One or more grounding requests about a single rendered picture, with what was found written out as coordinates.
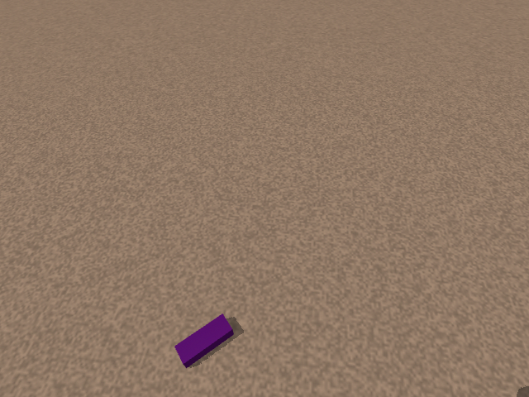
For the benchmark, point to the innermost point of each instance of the carton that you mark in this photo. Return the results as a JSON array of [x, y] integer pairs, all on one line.
[[204, 340]]

